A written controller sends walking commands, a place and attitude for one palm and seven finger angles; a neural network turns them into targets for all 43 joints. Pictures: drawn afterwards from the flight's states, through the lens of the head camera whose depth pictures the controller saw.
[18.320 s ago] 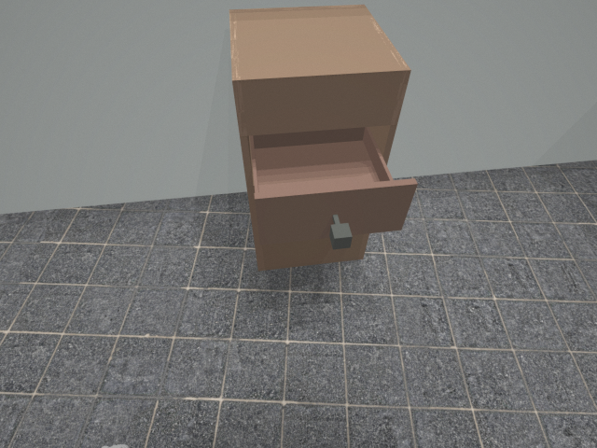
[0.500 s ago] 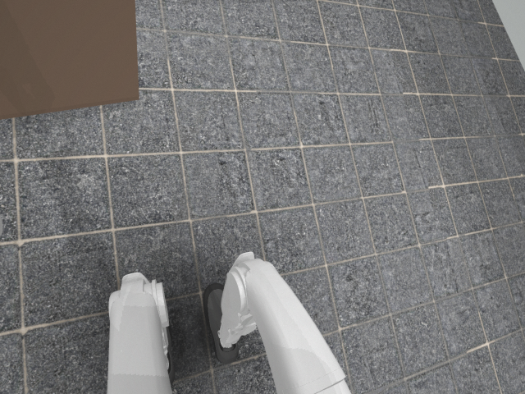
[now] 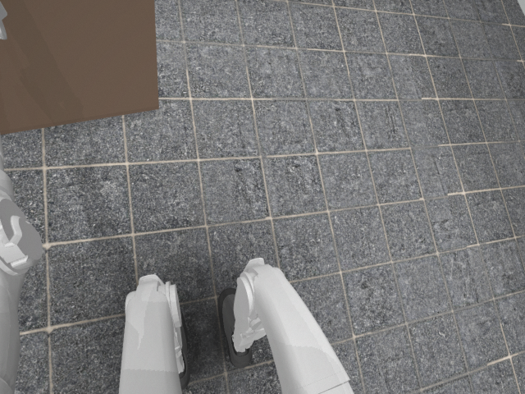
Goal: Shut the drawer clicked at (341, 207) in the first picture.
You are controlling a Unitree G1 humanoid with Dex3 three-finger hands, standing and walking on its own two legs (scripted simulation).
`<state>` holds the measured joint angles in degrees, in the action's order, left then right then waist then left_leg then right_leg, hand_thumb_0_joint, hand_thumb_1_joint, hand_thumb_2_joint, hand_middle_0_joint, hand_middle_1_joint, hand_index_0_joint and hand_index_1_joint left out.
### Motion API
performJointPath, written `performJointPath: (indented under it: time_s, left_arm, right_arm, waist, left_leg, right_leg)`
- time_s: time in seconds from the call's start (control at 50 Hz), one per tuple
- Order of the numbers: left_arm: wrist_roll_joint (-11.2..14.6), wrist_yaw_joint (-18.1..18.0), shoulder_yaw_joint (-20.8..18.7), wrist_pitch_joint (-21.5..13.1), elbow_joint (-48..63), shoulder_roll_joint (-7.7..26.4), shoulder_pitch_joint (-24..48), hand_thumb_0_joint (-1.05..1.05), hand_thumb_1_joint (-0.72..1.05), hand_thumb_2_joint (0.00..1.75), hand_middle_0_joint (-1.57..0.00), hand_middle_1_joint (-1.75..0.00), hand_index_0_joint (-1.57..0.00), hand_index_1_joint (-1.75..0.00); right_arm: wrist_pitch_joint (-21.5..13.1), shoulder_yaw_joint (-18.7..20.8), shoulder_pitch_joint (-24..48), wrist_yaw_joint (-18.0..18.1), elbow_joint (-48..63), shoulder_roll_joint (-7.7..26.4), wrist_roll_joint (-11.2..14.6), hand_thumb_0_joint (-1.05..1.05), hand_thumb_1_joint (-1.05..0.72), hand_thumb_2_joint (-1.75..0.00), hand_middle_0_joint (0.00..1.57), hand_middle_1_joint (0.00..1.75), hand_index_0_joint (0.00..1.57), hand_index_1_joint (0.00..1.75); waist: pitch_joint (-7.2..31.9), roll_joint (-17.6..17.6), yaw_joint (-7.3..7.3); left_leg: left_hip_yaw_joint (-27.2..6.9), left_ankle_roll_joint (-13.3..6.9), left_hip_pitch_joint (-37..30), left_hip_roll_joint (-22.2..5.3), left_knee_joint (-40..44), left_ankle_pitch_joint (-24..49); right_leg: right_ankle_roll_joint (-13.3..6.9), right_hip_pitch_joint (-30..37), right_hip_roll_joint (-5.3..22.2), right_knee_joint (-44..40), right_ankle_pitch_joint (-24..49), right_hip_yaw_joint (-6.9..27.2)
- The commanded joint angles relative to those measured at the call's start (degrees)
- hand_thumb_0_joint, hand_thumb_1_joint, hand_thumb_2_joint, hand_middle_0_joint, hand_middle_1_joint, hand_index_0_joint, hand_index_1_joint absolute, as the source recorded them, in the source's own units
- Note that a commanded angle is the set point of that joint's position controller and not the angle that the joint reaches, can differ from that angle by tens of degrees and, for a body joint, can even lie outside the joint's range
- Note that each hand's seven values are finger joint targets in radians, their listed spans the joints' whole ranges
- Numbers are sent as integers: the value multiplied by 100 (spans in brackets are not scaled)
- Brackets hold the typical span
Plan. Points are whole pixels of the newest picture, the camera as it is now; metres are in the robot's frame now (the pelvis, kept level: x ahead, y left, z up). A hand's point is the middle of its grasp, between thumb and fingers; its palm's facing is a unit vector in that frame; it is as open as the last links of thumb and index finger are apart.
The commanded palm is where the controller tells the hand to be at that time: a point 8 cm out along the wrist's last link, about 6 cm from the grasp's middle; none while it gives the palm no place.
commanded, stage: pull the fist back off the drawer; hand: left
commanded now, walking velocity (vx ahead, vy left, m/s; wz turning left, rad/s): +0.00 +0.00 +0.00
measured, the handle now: out of the picture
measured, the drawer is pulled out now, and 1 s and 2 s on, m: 0.00 0.00 0.00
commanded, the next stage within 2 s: draw the hand back to the body in 0.12 s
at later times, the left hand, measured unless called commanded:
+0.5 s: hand out of the picture +0.49 +0.26 +0.11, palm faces +0.25 -0.97 -0.06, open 3.2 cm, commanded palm +0.46 +0.28 +0.12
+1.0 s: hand out of the picture +0.35 +0.27 +0.25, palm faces +0.37 -0.88 -0.30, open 3.2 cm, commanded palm +0.30 +0.30 +0.28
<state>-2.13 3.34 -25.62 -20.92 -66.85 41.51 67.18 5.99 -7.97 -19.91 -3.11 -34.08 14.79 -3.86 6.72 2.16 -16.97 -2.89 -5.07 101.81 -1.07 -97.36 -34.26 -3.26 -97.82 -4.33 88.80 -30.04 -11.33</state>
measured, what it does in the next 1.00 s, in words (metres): rises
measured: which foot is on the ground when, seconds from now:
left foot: down 0.00-1.00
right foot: down 0.00-1.00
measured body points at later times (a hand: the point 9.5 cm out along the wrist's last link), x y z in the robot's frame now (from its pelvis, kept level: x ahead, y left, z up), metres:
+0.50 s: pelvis +0.06 +0.00 +0.10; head +0.24 +0.04 +0.51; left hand +0.47 +0.31 +0.12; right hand +0.15 -0.24 -0.03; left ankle +0.06 +0.07 -0.51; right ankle +0.08 -0.09 -0.51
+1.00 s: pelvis +0.09 +0.01 +0.20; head +0.11 +0.01 +0.65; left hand +0.32 +0.32 +0.27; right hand +0.27 -0.20 +0.11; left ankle +0.06 +0.07 -0.51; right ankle +0.08 -0.09 -0.51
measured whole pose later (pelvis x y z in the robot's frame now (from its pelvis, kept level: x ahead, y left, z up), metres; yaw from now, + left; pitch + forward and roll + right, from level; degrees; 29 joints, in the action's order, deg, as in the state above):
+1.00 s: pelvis +0.09 +0.01 +0.20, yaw +8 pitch +8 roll -2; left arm 4.7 -7.8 -7.7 -4.2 -8.2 19.5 -5.8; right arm 5.6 -3.0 -14.6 4.3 -28.0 13.4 3.9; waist 6.1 2.8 -0.9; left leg 0.7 -4.2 27.5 2.7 -43.8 -23.9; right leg -2.3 -26.4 -3.3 40.7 -22.0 -2.7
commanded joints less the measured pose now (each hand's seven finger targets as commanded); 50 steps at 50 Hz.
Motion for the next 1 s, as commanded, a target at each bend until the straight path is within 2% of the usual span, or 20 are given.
performJointPath:
  time_s: [0.0, 0.14, 0.2, 0.26, 0.3, 0.36, 0.44, 0.48, 0.54, 0.56, 0.62, 0.68, 0.7, 0.72, 0.74, 0.8, 0.82, 0.84, 0.86, 0.98]
  left_arm:
    - [158, -97, -246, -464, 1516, 1203, 1976, 0, 90, 90, -140, -160, -140, -160]
    - [250, -104, -386, -765, 1545, 1060, 1581, 0, 90, 90, -140, -160, -140, -160]
    - [301, -65, -258, -866, 1566, 812, 1549, 0, 90, 90, -140, -160, -140, -160]
    - [499, -5, -650, -911, 3163, 1134, 506, 0, 90, 90, -140, -160, -140, -160]
    - [722, 42, -494, -729, 4346, 829, -503, 0, 90, 90, -140, -160, -140, -160]
    - [1100, 132, 79, -177, 5174, -148, -1989, 0, 90, 90, -140, -160, -140, -160]
    - [1463, 17, 321, 288, 5186, -788, -2744, 0, 90, 90, -140, -160, -140, -160]
    - [1469, -155, 590, 195, 4987, -1237, -2850, 0, 90, 90, -140, -160, -140, -160]
    - [1369, -247, 837, -107, 4529, -1513, -3030, 0, 90, 90, -140, -160, -140, -160]
    - [1290, -219, 1036, -243, 4583, -1598, -2928, 0, 90, 90, -140, -160, -140, -160]
    - [1208, -16, 1196, -474, 4714, -1576, -3342, 0, 90, 90, -140, -160, -140, -160]
    - [1355, 167, 1189, -437, 5253, -1542, -4113, 0, 90, 90, -140, -160, -140, -160]
    - [1430, 183, 1119, -386, 5394, -1477, -4295, 0, 90, 90, -140, -160, -140, -160]
    - [750, -295, 1113, 243, 5324, -760, -4857, 0, 90, 90, -140, -160, -140, -160]
    - [778, -535, 1293, 538, 5879, -1151, -4909, 0, 90, 90, -140, -160, -140, -160]
    - [707, -929, 1165, 947, 6405, -1006, -5383, 0, 90, 90, -140, -160, -140, -160]
    - [683, -1014, 1256, 1056, 6471, -1086, -5470, 0, 90, 90, -140, -160, -140, -160]
    - [700, -1091, 1288, 1117, 6671, -1124, -5464, 0, 90, 90, -140, -160, -140, -160]
    - [700, -1160, 1250, 1146, 6975, -1024, -5413, 0, 90, 90, -140, -160, -140, -160]
    - [670, -1180, 1533, 1470, 7675, -1452, -6698, 0, 90, 90, -140, -160, -140, -160]
  right_arm:
    - [70, 539, -1209, 88, 131, 1415, -9, 0, -90, -90, 20, 30, 20, 30]
    - [133, 612, -1156, 75, 119, 1294, -5, 0, -90, -90, 20, 30, 20, 30]
    - [162, 659, -1117, 63, 77, 1269, -9, 0, -90, -90, 20, 30, 20, 30]
    - [220, 787, -1048, 13, 454, 1270, 102, 0, -90, -90, 20, 30, 20, 30]
    - [244, 870, -933, -55, 654, 1198, 232, 0, -90, -90, 20, 30, 20, 30]
    - [175, 939, -754, -60, 807, 1080, 452, 0, -90, -90, 20, 30, 20, 30]
    - [-105, 976, -474, 149, 689, 1027, 634, 0, -90, -90, 20, 30, 20, 30]
    - [-275, 956, -333, 236, 573, 935, 635, 0, -90, -90, 20, 30, 20, 30]
    - [-447, 974, -236, 285, 449, 886, 584, 0, -90, -90, 20, 30, 20, 30]
    - [-478, 967, -173, 291, 460, 870, 587, 0, -90, -90, 20, 30, 20, 30]
    - [-492, 998, -53, 284, 584, 873, 583, 0, -90, -90, 20, 30, 20, 30]
    - [-466, 1013, 117, 316, 856, 855, 655, 0, -90, -90, 20, 30, 20, 30]
    - [-457, 1003, 209, 339, 950, 853, 687, 0, -90, -90, 20, 30, 20, 30]
    - [-193, 1044, 349, 384, 1114, 797, 704, 0, -90, -90, 20, 30, 20, 30]
    - [-104, 999, 477, 448, 1383, 647, 741, 0, -90, -90, 20, 30, 20, 30]
    - [-43, 898, 741, 620, 1517, 604, 756, 0, -90, -90, 20, 30, 20, 30]
    - [-46, 867, 873, 656, 1563, 593, 755, 0, -90, -90, 20, 30, 20, 30]
    - [-79, 846, 957, 708, 1580, 585, 777, 0, -90, -90, 20, 30, 20, 30]
    - [-131, 832, 1019, 780, 1583, 599, 783, 0, -90, -90, 20, 30, 20, 30]
    - [-521, 767, 1075, 844, 1414, 553, 749, 0, -90, -90, 20, 30, 20, 30]
  waist:
    - [3854, 1961, 187]
    - [3892, 1526, 240]
    - [3928, 1600, 216]
    - [5369, 2208, 898]
    - [5987, 2482, 1160]
    - [5465, 1559, 1111]
    - [3892, 218, 884]
    - [3184, 273, 848]
    - [2332, 10, 840]
    - [2092, 336, 852]
    - [2102, 718, 1089]
    - [2395, 858, 1320]
    - [2304, 804, 1384]
    - [2775, 819, 1736]
    - [2364, 607, 1561]
    - [1777, 427, 1589]
    - [1300, 471, 1564]
    - [992, 202, 1523]
    - [1004, -35, 1533]
    - [912, 213, 1619]
  left_leg:
    - [-1023, 397, -3869, -269, 1456, 1610]
    - [-719, 339, -3645, -228, 1236, 2375]
    - [-724, 372, -3877, -234, 1201, 2721]
    - [-637, 554, -5177, -205, 1626, 3865]
    - [-615, 693, -6226, -237, 1986, 4888]
    - [-549, 572, -6286, -230, 2436, 4983]
    - [-306, 303, -5250, -125, 2966, 3346]
    - [-175, 311, -5170, -67, 3185, 2864]
    - [-40, 333, -5096, 8, 3447, 2242]
    - [-15, 344, -5263, 35, 3552, 2209]
    - [-71, 426, -6078, 48, 3900, 2509]
    - [-77, 470, -6856, 34, 4253, 3209]
    - [-74, 475, -6910, 32, 4380, 3249]
    - [-74, 500, -7456, 61, 4854, 3314]
    - [-8, 471, -7431, 63, 5032, 3228]
    - [-30, 408, -7344, 3, 5421, 2749]
    - [-147, 443, -7198, -39, 5757, 2143]
    - [-127, 363, -7255, -53, 5853, 1919]
    - [-105, 309, -7361, -59, 5886, 2030]
    - [-190, 365, -8728, -133, 6390, 3428]
  right_leg:
    - [95, 1515, 38, -809, 658, 692]
    - [146, 2063, 24, -876, 1114, 796]
    - [152, 1990, 40, -855, 1343, 788]
    - [105, 3053, 53, -1027, 2183, 889]
    - [110, 3636, 47, -1349, 2692, 896]
    - [172, 4470, 58, -1910, 3126, 883]
    - [318, 5237, 119, -2577, 2976, 975]
    - [325, 5141, 134, -2814, 2583, 1001]
    - [306, 5123, 124, -3134, 2007, 1025]
    - [255, 5050, 136, -3222, 1936, 1043]
    - [157, 5257, 128, -3430, 1938, 999]
    - [139, 5837, 132, -3655, 2352, 973]
    - [149, 6023, 139, -3747, 2392, 967]
    - [48, 6743, 312, -4017, 2379, 1200]
    - [83, 6906, 316, -4214, 2493, 1161]
    - [103, 7289, 365, -4546, 2297, 1189]
    - [92, 7293, 388, -4699, 1677, 1136]
    - [96, 7336, 380, -4914, 1587, 1168]
    - [101, 7558, 386, -5036, 1735, 1210]
    - [114, 8114, 438, -5553, 2604, 1111]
